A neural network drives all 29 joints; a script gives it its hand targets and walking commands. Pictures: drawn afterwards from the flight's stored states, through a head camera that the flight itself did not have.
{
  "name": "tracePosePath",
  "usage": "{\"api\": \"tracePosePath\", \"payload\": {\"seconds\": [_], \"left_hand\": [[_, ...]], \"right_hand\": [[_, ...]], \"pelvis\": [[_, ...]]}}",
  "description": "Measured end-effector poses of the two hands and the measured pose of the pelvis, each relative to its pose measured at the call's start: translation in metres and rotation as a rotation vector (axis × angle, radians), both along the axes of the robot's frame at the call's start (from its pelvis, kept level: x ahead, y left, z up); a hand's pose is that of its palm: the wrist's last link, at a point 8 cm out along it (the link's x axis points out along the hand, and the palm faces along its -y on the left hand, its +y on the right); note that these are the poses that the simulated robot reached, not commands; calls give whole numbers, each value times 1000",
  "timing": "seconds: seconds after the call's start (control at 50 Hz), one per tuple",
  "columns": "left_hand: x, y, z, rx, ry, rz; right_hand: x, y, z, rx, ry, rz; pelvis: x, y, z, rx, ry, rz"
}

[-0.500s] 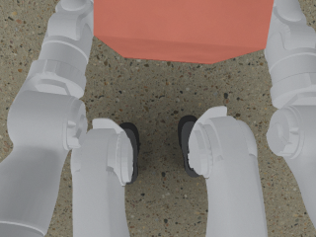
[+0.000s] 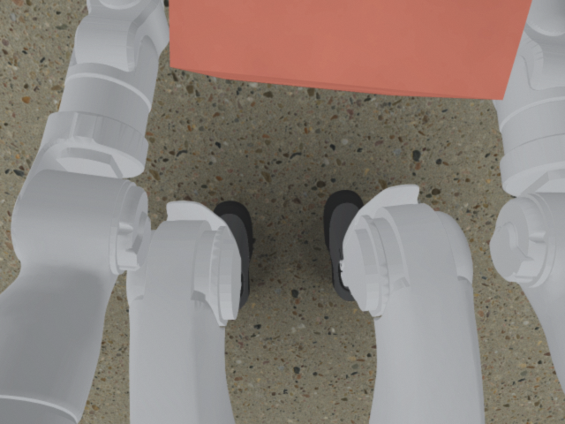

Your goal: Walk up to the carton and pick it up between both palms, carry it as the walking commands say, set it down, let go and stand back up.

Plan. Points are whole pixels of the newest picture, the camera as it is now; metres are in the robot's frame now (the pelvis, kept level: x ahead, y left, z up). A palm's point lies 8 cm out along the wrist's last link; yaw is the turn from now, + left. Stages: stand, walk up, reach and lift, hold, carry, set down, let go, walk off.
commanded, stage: set down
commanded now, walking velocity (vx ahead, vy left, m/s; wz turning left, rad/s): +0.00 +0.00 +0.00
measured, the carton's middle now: out of the picture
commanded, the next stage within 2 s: let go in 1.48 s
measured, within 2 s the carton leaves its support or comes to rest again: neither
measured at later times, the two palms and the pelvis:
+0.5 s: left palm out of the picture +0.56 +0.14 -0.11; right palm out of the picture +0.51 -0.27 -0.10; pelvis +0.00 +0.00 +0.03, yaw +0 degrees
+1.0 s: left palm out of the picture +0.55 +0.15 +0.03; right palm out of the picture +0.50 -0.27 +0.04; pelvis -0.01 +0.00 +0.15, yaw +0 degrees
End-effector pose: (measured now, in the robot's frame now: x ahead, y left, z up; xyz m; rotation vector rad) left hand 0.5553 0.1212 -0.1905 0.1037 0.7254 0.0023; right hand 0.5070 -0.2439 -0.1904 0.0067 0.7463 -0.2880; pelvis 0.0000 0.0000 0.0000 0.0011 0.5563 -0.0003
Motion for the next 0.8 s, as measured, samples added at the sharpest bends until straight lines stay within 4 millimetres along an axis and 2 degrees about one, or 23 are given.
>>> {"api": "tracePosePath", "payload": {"seconds": [0.08, 0.16, 0.22, 0.26, 0.4, 0.58, 0.8], "left_hand": [[2, 18, 1, 12, -27, 28], [-5, 27, -7, 14, -2, 34], [-10, 31, -11, 24, 17, 18], [-11, 34, -6, 27, 4, 16], [-5, 33, 42, -1, -76, 40], [3, 12, 105, -4, -56, 0], [-5, 24, 154, 9, -54, 17]], "right_hand": [[-2, -7, -3, -12, -9, 6], [-5, -18, -3, -27, -8, 7], [-7, -24, 2, -30, -19, 7], [-7, -26, 8, -28, -38, 12], [2, -25, 51, -14, -100, 42], [1, -25, 114, -19, -90, 33], [-9, -31, 164, -29, -87, 43]], "pelvis": [[4, -2, -3, 7, -1, 2], [5, -3, -7, 8, -7, 6], [5, -4, -9, 7, -13, 4], [4, -4, -9, 8, -18, -1], [-1, -3, 4, 13, -49, -11], [-5, 1, 53, 10, -68, -15], [-8, 2, 102, 15, -58, -23]]}}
